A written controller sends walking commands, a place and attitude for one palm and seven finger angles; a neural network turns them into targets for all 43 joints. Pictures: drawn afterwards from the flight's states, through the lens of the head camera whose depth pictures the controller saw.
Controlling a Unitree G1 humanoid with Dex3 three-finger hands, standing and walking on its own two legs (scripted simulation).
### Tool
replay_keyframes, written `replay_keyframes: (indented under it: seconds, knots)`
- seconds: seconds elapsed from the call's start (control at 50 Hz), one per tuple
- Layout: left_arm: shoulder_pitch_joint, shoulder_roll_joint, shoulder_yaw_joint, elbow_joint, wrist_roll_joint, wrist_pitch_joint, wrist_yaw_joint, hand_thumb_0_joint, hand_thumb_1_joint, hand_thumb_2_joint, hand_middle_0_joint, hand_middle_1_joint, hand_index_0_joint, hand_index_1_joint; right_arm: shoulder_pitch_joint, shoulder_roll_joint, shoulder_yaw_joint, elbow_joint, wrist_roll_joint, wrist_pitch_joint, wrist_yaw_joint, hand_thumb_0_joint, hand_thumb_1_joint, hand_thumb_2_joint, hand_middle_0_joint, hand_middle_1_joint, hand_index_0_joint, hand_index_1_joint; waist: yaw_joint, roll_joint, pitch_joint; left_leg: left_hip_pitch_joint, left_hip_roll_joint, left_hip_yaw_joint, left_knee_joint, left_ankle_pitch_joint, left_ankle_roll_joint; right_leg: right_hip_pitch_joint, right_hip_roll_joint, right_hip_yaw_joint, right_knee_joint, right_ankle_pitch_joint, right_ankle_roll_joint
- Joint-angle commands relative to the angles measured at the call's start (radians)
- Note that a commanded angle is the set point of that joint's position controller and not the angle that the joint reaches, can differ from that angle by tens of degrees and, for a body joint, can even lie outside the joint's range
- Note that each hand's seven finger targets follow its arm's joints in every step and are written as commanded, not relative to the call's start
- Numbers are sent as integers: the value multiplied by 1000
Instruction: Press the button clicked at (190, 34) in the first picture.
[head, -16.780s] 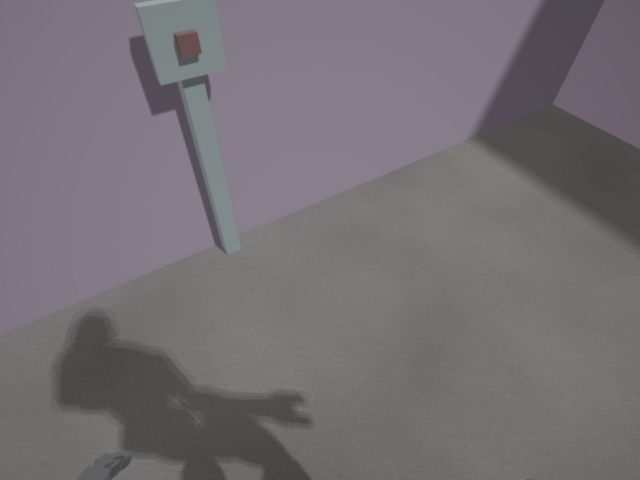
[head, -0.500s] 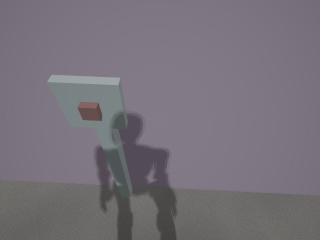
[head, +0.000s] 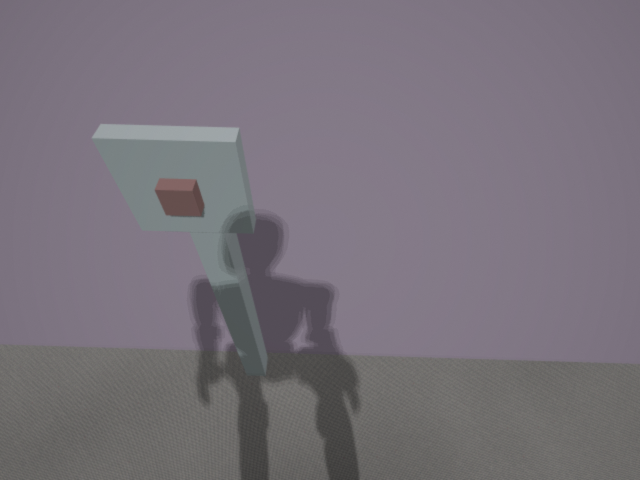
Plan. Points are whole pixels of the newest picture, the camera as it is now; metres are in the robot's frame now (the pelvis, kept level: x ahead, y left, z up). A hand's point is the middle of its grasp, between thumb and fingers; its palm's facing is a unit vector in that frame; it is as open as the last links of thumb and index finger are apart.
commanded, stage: come to a stop and stand still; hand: left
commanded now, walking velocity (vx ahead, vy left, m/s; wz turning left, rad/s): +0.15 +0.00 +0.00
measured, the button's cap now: (181, 195) +0.45 +0.23 +0.08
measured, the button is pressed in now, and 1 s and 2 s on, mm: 0 0 0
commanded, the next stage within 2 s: look again from close up in 1.42 s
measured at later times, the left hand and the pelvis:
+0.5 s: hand out of the picture +0.02 +0.20 -0.17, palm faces +0.03 -0.98 -0.21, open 7.4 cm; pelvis +0.04 +0.03 +0.00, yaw +0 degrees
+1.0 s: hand out of the picture +0.08 +0.19 -0.17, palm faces +0.02 -0.97 -0.24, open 7.3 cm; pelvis +0.06 +0.01 +0.00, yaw +0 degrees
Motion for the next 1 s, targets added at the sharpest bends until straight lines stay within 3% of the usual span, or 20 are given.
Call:
replay_keyframes:
  seconds: [0.0,0.08,0.12,0.18,0.2,0.22,0.24,0.26,0.28,0.32,0.36,0.4,0.46,0.54,0.66,0.98]
  knots:
    - [39,101,11,-37,4,-15,-5,0,900,900,-200,-300,-200,-300,100,-64,-3,-7,-11,-18,6,0,-900,-900,200,300,200,300,-5,-38,-17,-10,43,-79,-136,-83,46,-36,-79,134,-234,-217,-26]
    - [71,83,9,-24,7,-10,-12,0,900,900,-200,-300,-200,-300,119,-67,2,-4,-18,-20,8,0,-900,-900,200,300,200,300,4,35,36,-101,52,-121,-212,-263,58,-14,-51,107,-191,-273,-24]
    - [88,71,5,-18,9,-12,-14,0,900,900,-200,-300,-200,-300,122,-71,2,-6,-16,-22,6,0,-900,-900,200,300,200,300,10,68,57,-128,68,-142,-240,-287,66,5,-39,86,-165,-221,-22]
    - [113,53,-3,-5,5,-20,-15,0,900,900,-200,-300,-200,-300,126,-65,7,-6,-12,-30,2,0,-900,-900,200,300,200,300,16,70,65,-124,71,-145,-240,-205,68,27,-41,86,-156,-102,-23]
    - [121,51,-4,-2,5,-24,-14,0,900,900,-200,-300,-200,-300,132,-58,9,-3,-9,-34,0,0,-900,-900,200,300,200,300,15,68,55,-106,72,-144,-229,-137,68,45,-41,87,-158,-47,-24]
    - [216,113,-16,60,3,-46,30,0,900,900,-200,-300,-200,-300,-42,-117,5,-73,4,-40,5,0,-900,-900,200,300,200,300,77,66,87,-137,41,-28,45,-30,10,12,-120,167,-207,308,-5]
    - [140,168,-15,4,3,-59,18,0,900,900,-200,-300,-200,-300,55,-27,12,-101,3,-26,16,0,-900,-900,200,300,200,300,-17,13,-24,-78,-3,-30,99,-146,14,-12,-206,262,-278,28,-59]
    - [84,159,-9,-16,3,-62,9,0,900,900,-200,-300,-200,-300,96,-22,13,-82,-2,-25,17,0,-900,-900,200,300,200,300,-35,31,-19,-10,0,-38,81,-111,23,-81,-196,247,-294,-123,-87]
    - [45,154,-10,-17,1,-65,9,0,900,900,-200,-300,-200,-300,157,-27,17,-62,-1,-29,22,0,-900,-900,200,300,200,300,-66,11,-50,23,15,-47,33,-40,27,-85,-157,188,-263,-138,-82]
    - [46,110,-15,-14,-1,-63,7,0,900,900,-200,-300,-200,-300,198,-53,20,-53,-3,-46,22,0,-900,-900,200,300,200,300,-51,81,-79,16,52,-104,-43,121,45,-17,-75,99,-130,-18,-44]
    - [90,75,-24,8,-4,-55,6,0,900,900,-200,-300,-200,-300,167,-77,20,-55,0,-56,10,0,-900,-900,200,300,200,300,-20,125,-86,-15,86,-138,-88,209,67,57,-47,68,-85,58,-26]
    - [95,68,-27,27,-5,-51,6,0,900,900,-200,-300,-200,-300,160,-85,22,-54,0,-58,1,0,-900,-900,200,300,200,300,-14,83,-58,-17,85,-138,-89,279,72,76,-45,62,-72,110,-22]
    - [95,62,-26,38,-7,-46,7,0,900,900,-200,-300,-200,-300,165,-87,23,-41,2,-56,-5,0,-900,-900,200,300,200,300,-15,11,-29,3,73,-121,-105,288,68,76,-55,63,-78,159,-16]
    - [91,68,-22,42,-8,-40,10,0,900,900,-200,-300,-200,-300,163,-93,25,-16,-1,-56,-8,0,-900,-900,200,300,200,300,-9,33,-24,40,70,-109,-113,374,67,91,-59,59,-66,197,-9]
    - [72,86,-16,35,-7,-36,12,0,900,900,-200,-300,-200,-300,146,-93,24,0,-2,-50,-10,0,-900,-900,200,300,200,300,-8,-6,-33,76,61,-90,-118,378,63,110,-70,59,-72,274,-7]
    - [51,114,-10,27,-6,-34,9,0,900,900,-200,-300,-200,-300,96,-93,19,22,-1,-37,-13,0,-900,-900,200,300,200,300,-8,8,-54,117,57,-61,-114,325,45,140,-85,78,-108,398,-19]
